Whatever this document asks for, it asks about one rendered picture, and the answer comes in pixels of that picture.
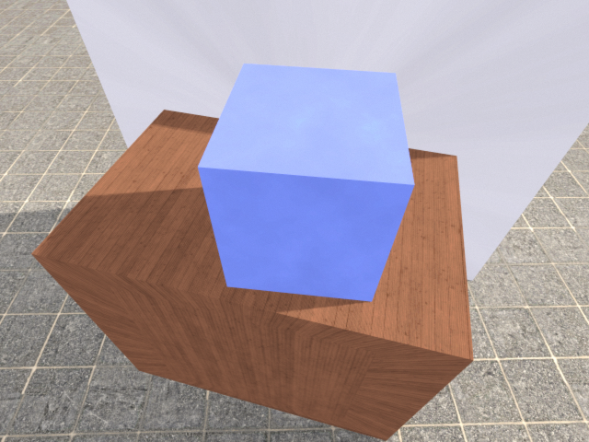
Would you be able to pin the pedestal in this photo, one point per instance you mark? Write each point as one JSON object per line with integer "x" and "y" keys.
{"x": 139, "y": 256}

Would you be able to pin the carton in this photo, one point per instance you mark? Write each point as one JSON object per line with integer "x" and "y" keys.
{"x": 306, "y": 177}

